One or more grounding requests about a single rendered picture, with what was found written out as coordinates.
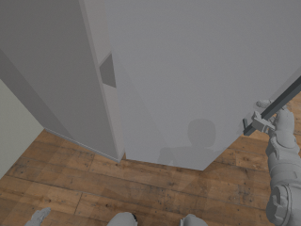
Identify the robot thigh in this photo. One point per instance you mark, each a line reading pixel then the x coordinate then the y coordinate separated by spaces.
pixel 123 219
pixel 192 221

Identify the robot right forearm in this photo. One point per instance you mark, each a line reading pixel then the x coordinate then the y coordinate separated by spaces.
pixel 283 161

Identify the left robot hand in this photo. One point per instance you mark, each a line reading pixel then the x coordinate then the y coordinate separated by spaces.
pixel 38 217

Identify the handle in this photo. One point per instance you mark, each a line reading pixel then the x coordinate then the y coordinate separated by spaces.
pixel 274 107

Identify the right robot hand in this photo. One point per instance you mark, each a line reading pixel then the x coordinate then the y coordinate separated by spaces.
pixel 283 121

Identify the right robot thigh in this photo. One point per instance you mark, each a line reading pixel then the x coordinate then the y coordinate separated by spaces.
pixel 192 221

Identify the right robot upper arm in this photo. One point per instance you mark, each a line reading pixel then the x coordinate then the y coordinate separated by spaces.
pixel 284 206

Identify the fridge door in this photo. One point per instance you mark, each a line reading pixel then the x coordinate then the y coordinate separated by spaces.
pixel 188 72

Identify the left robot thigh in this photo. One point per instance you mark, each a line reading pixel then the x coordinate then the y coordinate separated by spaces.
pixel 123 219

